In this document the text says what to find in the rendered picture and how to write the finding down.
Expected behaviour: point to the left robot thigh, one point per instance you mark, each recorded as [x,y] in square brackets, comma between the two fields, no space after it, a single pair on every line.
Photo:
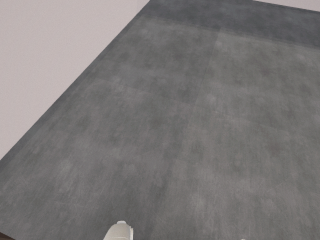
[119,231]

